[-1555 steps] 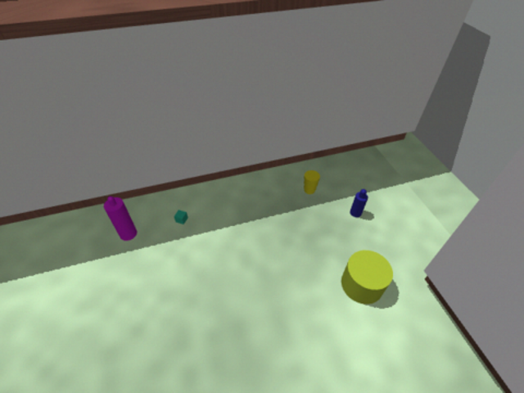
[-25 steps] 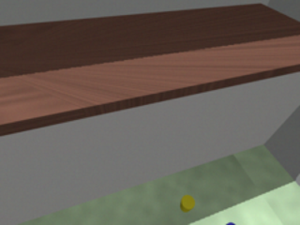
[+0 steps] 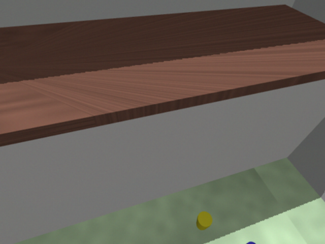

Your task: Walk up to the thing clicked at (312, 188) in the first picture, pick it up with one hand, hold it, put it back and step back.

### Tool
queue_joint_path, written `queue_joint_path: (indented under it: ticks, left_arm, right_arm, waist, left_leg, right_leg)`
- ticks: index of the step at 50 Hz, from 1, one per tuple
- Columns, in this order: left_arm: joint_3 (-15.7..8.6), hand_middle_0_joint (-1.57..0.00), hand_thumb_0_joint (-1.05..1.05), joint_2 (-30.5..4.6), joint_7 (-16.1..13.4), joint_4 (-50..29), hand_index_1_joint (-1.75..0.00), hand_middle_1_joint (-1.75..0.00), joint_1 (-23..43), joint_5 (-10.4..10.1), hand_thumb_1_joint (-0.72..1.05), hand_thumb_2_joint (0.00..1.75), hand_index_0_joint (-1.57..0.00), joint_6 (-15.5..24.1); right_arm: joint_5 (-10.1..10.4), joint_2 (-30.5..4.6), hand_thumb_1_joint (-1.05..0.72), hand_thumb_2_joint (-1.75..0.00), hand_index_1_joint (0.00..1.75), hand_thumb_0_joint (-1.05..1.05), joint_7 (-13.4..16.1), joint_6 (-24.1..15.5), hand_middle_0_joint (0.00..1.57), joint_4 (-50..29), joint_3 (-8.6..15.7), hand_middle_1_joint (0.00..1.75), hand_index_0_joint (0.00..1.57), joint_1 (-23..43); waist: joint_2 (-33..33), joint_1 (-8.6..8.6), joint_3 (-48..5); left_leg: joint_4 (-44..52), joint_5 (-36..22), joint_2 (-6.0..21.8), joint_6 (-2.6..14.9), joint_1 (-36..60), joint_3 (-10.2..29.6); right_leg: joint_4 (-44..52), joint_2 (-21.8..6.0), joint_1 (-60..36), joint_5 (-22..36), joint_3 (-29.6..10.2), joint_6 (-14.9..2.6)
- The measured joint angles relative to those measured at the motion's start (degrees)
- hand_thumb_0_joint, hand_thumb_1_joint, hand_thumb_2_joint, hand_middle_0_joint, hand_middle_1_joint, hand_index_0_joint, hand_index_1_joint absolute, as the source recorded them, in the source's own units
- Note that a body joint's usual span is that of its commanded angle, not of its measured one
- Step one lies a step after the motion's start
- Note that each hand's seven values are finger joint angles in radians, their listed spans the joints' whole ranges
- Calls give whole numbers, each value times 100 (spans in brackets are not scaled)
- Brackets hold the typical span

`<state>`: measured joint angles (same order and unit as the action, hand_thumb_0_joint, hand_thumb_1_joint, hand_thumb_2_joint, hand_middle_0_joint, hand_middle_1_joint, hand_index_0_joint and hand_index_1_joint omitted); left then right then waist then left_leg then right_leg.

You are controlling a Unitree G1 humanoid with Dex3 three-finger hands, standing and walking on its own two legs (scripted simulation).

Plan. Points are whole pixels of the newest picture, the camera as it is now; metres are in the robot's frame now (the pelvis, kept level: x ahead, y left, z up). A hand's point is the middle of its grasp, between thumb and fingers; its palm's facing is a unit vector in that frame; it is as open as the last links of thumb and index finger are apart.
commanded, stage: step back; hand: right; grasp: from above
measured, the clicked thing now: (203, 222) +0.39 -0.26 -0.73
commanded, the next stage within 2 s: none
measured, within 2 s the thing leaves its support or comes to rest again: neither
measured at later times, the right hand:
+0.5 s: hand out of the picture +0.07 -0.32 -0.18, palm faces -0.07 +0.94 -0.34, open 7.4 cm
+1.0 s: hand out of the picture -0.04 -0.31 -0.15, palm faces -0.08 +0.91 -0.40, open 7.4 cm
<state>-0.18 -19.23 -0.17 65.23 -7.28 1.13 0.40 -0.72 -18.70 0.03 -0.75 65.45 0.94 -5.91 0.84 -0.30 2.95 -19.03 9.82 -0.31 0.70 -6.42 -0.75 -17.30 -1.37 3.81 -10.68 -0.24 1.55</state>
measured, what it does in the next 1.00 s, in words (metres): walks backwards: left foot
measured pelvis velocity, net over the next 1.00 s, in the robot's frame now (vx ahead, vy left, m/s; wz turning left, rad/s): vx -0.18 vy -0.06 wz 0.07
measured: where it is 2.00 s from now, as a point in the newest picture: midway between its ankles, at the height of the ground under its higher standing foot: outside the picture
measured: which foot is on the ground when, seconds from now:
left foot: down 0.00-0.30, up 0.32-0.70, down 0.72-1.00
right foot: down 0.00-0.78, up 0.80-1.00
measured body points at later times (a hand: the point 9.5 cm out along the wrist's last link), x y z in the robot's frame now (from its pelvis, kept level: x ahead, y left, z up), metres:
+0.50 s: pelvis -0.07 -0.07 -0.01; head +0.00 -0.09 +0.43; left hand -0.02 +0.25 -0.12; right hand +0.08 -0.36 -0.15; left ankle -0.10 +0.08 -0.66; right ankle -0.07 -0.15 -0.75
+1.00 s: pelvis -0.18 -0.06 -0.02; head -0.12 -0.05 +0.43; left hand -0.11 +0.26 -0.14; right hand -0.04 -0.36 -0.12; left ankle -0.13 +0.06 -0.75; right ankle -0.23 -0.20 -0.68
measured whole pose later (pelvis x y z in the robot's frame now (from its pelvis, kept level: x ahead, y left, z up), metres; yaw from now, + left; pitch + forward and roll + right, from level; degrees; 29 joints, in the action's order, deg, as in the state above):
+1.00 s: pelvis -0.18 -0.06 -0.02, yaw +4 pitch -1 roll -1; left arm -2.2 -23.6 -1.2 51.0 -8.6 -0.2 -2.2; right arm -2.1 -20.0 0.5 2.4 45.4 3.6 -7.5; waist 0.4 0.6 9.1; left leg -31.8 11.5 -0.4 1.0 -19.2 3.0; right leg -60.0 5.8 20.7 -30.0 -6.7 1.4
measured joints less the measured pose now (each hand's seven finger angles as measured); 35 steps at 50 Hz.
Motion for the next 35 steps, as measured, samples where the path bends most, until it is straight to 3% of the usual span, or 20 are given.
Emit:
queue_joint_path:
  ticks: [5,10,12,15,16,18,20,22,25,30,35]
  left_arm:
    - [-74,-20,0,-129,28,-259,-30,-30,200,-60,90,90,-20,-126]
    - [-200,-20,0,-273,42,-611,-30,-30,249,-74,91,90,-20,-252]
    - [-227,-20,0,-312,52,-726,-30,-30,159,-90,91,90,-20,-259]
    - [-259,-20,0,-378,34,-839,-30,-30,-21,-32,91,90,-20,-210]
    - [-289,-20,0,-323,8,-829,-30,-30,-30,19,91,90,-20,-195]
    - [-273,-20,0,-196,5,-836,-30,-30,-63,89,91,90,-20,-199]
    - [-250,-20,0,-117,11,-897,-30,-30,-131,99,91,90,-20,-213]
    - [-229,-20,0,-64,-21,-961,-30,-30,-185,117,90,90,-20,-217]
    - [-210,-21,0,-35,-86,-1085,-30,-30,-175,79,90,90,-21,-196]
    - [-219,-21,0,-22,-141,-1353,-30,-30,-32,15,90,90,-21,-157]
    - [-202,-21,0,-86,-96,-1543,-30,-30,81,1,90,90,-21,-165]
  right_arm:
    - [58,-72,-91,-90,30,1,8,45,20,-338,158,30,20,59]
    - [-50,-218,-90,-90,30,1,62,146,20,-738,243,30,20,159]
    - [-88,-292,-90,-90,30,1,82,203,20,-879,251,30,20,214]
    - [-57,-392,-90,-90,30,1,85,305,20,-1112,237,30,20,321]
    - [-20,-449,-90,-90,30,1,87,345,20,-1168,245,30,20,411]
    - [11,-506,-91,-90,30,1,132,407,20,-1275,272,30,20,511]
    - [-10,-479,-91,-90,30,1,174,436,20,-1316,263,30,20,486]
    - [7,-443,-91,-90,30,1,169,460,20,-1336,235,30,20,425]
    - [27,-395,-91,-90,30,1,133,449,20,-1437,231,30,20,283]
    - [-2,-350,-91,-90,30,1,109,430,20,-1535,255,30,20,39]
    - [-43,-322,-91,-90,30,1,73,389,20,-1541,289,30,20,-88]
  waist:
    - [62,-24,344]
    - [-134,18,647]
    - [-204,-15,654]
    - [-218,-98,632]
    - [-352,-86,713]
    - [-527,-21,844]
    - [-465,-102,838]
    - [-399,-158,779]
    - [-371,-127,741]
    - [-324,-89,811]
    - [-233,-53,856]
  left_leg:
    - [-361,41,-68,41,-401,-1]
    - [-752,52,126,-25,-871,177]
    - [-931,86,194,-98,-1065,192]
    - [-1418,264,226,-262,-1405,150]
    - [-1677,346,279,-187,-1522,275]
    - [-2414,1267,35,-48,-1733,748]
    - [-3285,1907,-367,-5,-1912,921]
    - [-4053,1976,-629,4,-2047,978]
    - [-4609,1714,-715,-16,-2060,1033]
    - [-3894,1683,-493,-181,-1568,961]
    - [-2388,1496,-183,-110,-983,607]
  right_leg:
    - [-937,-54,666,-244,-29,-91]
    - [-2666,341,1391,-1599,-114,-281]
    - [-2746,373,1404,-1599,-110,-312]
    - [-1759,256,1018,-852,-103,-298]
    - [-1729,350,984,-957,-51,-327]
    - [-1772,423,969,-950,64,-394]
    - [-1699,338,975,-851,17,-441]
    - [-1498,272,960,-694,-2,-471]
    - [-1308,257,981,-526,107,-490]
    - [-1460,271,1118,-496,314,-539]
    - [-1893,247,1381,-575,501,-516]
